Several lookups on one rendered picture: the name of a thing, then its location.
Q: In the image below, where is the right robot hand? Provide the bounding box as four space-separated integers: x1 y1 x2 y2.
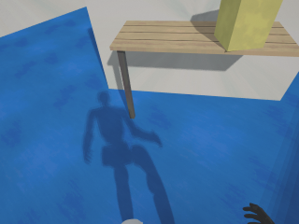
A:
242 203 275 224

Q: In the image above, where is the table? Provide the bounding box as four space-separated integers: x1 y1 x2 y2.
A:
109 21 299 119

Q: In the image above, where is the carton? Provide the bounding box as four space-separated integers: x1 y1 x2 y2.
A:
214 0 283 51

